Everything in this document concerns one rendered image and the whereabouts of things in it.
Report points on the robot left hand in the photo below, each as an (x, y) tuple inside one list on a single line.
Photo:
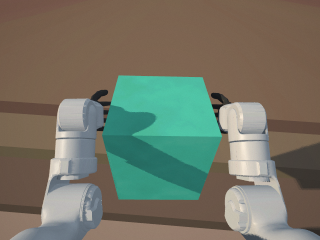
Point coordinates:
[(95, 98)]

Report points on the right robot upper arm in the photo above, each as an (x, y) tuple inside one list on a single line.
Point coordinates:
[(258, 213)]

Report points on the left robot forearm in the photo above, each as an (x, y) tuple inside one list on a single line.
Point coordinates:
[(76, 131)]

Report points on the right robot forearm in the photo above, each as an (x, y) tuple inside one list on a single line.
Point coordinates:
[(247, 128)]

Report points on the left robot upper arm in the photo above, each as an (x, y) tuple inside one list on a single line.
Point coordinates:
[(70, 210)]

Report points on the carton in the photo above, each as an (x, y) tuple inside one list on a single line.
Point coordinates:
[(161, 136)]

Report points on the robot right hand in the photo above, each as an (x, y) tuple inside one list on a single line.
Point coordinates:
[(224, 101)]

